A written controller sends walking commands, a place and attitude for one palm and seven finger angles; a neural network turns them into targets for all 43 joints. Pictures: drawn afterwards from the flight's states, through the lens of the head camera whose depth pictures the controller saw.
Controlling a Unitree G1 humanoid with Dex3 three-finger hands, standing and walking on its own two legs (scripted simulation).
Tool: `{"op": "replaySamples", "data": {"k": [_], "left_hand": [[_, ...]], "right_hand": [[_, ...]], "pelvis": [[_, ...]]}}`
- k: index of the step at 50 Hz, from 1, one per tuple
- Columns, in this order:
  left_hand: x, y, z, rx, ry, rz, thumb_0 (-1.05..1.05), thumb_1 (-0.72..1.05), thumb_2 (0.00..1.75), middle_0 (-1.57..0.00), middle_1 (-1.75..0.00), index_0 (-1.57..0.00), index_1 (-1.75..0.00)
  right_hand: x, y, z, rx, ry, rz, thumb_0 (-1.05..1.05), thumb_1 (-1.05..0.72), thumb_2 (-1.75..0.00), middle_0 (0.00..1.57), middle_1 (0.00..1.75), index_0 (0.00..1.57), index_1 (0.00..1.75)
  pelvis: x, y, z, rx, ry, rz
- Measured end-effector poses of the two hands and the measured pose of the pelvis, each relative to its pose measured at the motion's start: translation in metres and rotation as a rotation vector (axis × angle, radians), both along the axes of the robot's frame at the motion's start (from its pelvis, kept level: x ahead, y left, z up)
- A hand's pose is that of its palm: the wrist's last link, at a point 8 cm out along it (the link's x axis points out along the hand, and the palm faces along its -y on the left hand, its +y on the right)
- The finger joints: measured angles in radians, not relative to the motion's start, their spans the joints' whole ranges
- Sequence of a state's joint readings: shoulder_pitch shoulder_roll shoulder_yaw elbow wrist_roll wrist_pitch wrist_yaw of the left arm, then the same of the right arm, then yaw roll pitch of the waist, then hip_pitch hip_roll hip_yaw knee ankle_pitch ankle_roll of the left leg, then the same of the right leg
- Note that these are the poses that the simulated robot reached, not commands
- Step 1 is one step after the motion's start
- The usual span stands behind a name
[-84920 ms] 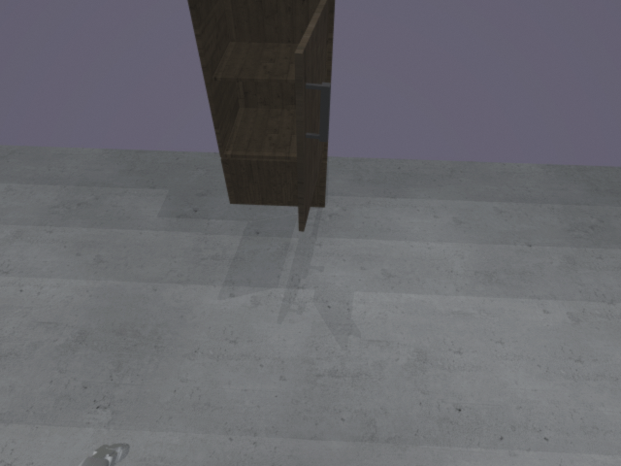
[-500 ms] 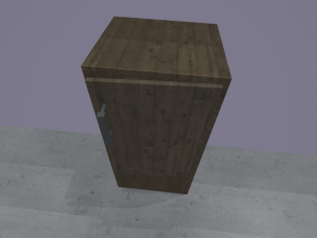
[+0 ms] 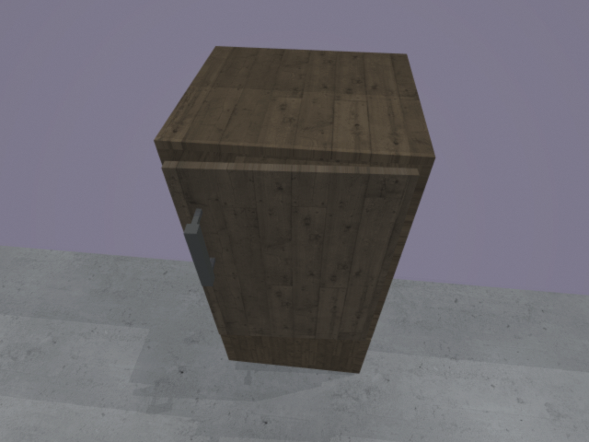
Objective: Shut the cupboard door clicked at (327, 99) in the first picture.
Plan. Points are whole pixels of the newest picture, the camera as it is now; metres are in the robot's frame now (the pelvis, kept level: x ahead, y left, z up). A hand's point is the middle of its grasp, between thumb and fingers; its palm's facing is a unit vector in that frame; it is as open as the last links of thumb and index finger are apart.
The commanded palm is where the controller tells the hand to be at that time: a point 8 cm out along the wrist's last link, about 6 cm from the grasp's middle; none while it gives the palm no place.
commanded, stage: look again from close up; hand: left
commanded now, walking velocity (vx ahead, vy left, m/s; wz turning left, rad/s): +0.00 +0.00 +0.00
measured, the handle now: (203, 248) +0.45 +0.20 -0.05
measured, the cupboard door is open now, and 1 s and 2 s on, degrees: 3 3 3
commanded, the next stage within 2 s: raise the hand and make a fist in 0.22 s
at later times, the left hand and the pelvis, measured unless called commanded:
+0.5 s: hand (163, 410) +0.17 +0.19 -0.04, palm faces +0.24 -0.96 -0.14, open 7.1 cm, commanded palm +0.10 +0.22 -0.07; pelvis -0.01 +0.00 -0.01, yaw +3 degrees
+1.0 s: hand (185, 412) +0.18 +0.16 -0.05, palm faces -0.03 -1.00 -0.07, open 4.9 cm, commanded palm +0.13 +0.23 -0.06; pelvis -0.02 -0.02 -0.13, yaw +4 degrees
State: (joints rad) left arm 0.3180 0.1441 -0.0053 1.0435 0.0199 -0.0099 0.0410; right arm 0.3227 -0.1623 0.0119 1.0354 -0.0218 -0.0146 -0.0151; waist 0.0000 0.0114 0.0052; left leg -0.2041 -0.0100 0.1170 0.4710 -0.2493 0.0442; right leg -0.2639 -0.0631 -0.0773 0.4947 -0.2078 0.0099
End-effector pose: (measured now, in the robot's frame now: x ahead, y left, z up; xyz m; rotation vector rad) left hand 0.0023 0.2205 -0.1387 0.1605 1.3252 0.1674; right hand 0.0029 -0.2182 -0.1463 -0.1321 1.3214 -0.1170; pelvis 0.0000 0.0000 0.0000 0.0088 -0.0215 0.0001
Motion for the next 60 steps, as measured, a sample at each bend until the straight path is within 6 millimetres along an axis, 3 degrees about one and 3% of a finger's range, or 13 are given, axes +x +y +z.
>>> {"op": "replaySamples", "data": {"k": [17, 19, 22, 25, 29, 33, 38, 40, 44, 48, 52, 56, 60], "left_hand": [[0.002, -0.008, -0.005, -0.023, 0.021, -0.004, 0.01, 0.93, 0.90, -0.20, -0.30, -0.20, -0.30], [0.025, 0.005, 0.011, -0.010, -0.122, 0.078, 0.02, 0.94, 0.90, -0.20, -0.30, -0.20, -0.30], [0.084, 0.018, 0.066, 0.047, -0.533, 0.088, 0.03, 0.95, 0.90, -0.21, -0.31, -0.21, -0.31], [0.141, 0.016, 0.114, 0.057, -0.869, 0.047, 0.03, 0.94, 0.90, -0.23, -0.33, -0.23, -0.33], [0.181, 0.001, 0.137, -0.056, -1.231, -0.019, 0.01, 0.93, 0.90, -0.28, -0.39, -0.27, -0.39], [0.165, -0.012, 0.103, -0.172, -1.361, -0.129, 0.01, 0.92, 0.90, -0.34, -0.46, -0.34, -0.45], [0.114, -0.003, 0.042, -0.171, -1.184, -0.102, 0.01, 0.91, 0.90, -0.43, -0.55, -0.43, -0.55], [0.099, 0.006, 0.040, -0.124, -1.166, -0.066, 0.01, 0.90, 0.90, -0.47, -0.59, -0.47, -0.59], [0.101, 0.014, 0.075, -0.022, -1.323, -0.083, 0.02, 0.90, 0.90, -0.54, -0.67, -0.54, -0.67], [0.135, 0.005, 0.099, -0.049, -1.444, -0.198, 0.02, 0.90, 0.90, -0.61, -0.75, -0.61, -0.75], [0.166, -0.007, 0.078, -0.191, -1.269, -0.259, 0.01, 0.90, 0.90, -0.68, -0.83, -0.68, -0.83], [0.167, 0.000, 0.066, -0.210, -1.117, -0.182, 0.01, 0.90, 0.90, -0.76, -0.91, -0.75, -0.91], [0.156, 0.021, 0.085, -0.086, -1.195, -0.100, 0.02, 0.90, 0.90, -0.83, -0.99, -0.82, -0.98]], "right_hand": [[0.002, -0.003, 0.005, -0.014, 0.035, -0.003, 0.01, -0.92, -0.90, 0.20, 0.30, 0.20, 0.30], [0.009, -0.010, 0.010, -0.062, -0.060, 0.000, 0.02, -0.93, -0.90, 0.20, 0.30, 0.20, 0.30], [0.033, -0.023, 0.020, -0.100, -0.271, 0.006, 0.02, -0.93, -0.90, 0.20, 0.30, 0.20, 0.30], [0.068, -0.035, 0.030, -0.113, -0.463, 0.041, 0.02, -0.93, -0.90, 0.20, 0.30, 0.20, 0.30], [0.114, -0.046, 0.044, -0.134, -0.665, 0.112, 0.02, -0.92, -0.90, 0.20, 0.30, 0.20, 0.30], [0.154, -0.053, 0.048, -0.159, -0.777, 0.200, 0.01, -0.91, -0.90, 0.20, 0.30, 0.20, 0.30], [0.197, -0.047, 0.032, -0.163, -0.838, 0.291, 0.01, -0.91, -0.90, 0.20, 0.30, 0.20, 0.30], [0.211, -0.037, 0.020, -0.145, -0.845, 0.319, 0.01, -0.91, -0.90, 0.20, 0.30, 0.20, 0.30], [0.226, -0.011, -0.010, -0.079, -0.829, 0.351, 0.01, -0.91, -0.90, 0.20, 0.30, 0.20, 0.30], [0.220, 0.011, -0.038, 0.002, -0.780, 0.327, 0.01, -0.91, -0.90, 0.20, 0.30, 0.20, 0.30], [0.199, 0.017, -0.053, 0.047, -0.696, 0.230, 0.01, -0.91, -0.90, 0.20, 0.30, 0.21, 0.30], [0.177, 0.006, -0.050, 0.017, -0.619, 0.154, 0.02, -0.90, -0.90, 0.21, 0.30, 0.21, 0.30], [0.165, -0.011, -0.042, -0.048, -0.575, 0.151, 0.02, -0.90, -0.90, 0.21, 0.30, 0.21, 0.30]], "pelvis": [[0.005, -0.004, 0.003, -0.010, -0.021, -0.003], [0.001, -0.005, -0.001, -0.008, -0.027, -0.004], [-0.001, -0.005, -0.004, -0.004, -0.023, 0.006], [-0.009, -0.004, -0.011, -0.007, 0.001, 0.046], [-0.020, -0.010, -0.031, 0.003, 0.093, 0.058], [-0.025, -0.018, -0.061, 0.005, 0.171, 0.051], [-0.026, -0.024, -0.097, -0.012, 0.235, 0.065], [-0.024, -0.025, -0.107, -0.027, 0.252, 0.074], [-0.022, -0.025, -0.120, -0.057, 0.279, 0.088], [-0.022, -0.023, -0.127, -0.071, 0.304, 0.090], [-0.019, -0.021, -0.123, -0.058, 0.324, 0.076], [-0.011, -0.019, -0.113, -0.046, 0.327, 0.063], [-0.005, -0.017, -0.106, -0.047, 0.323, 0.064]]}}
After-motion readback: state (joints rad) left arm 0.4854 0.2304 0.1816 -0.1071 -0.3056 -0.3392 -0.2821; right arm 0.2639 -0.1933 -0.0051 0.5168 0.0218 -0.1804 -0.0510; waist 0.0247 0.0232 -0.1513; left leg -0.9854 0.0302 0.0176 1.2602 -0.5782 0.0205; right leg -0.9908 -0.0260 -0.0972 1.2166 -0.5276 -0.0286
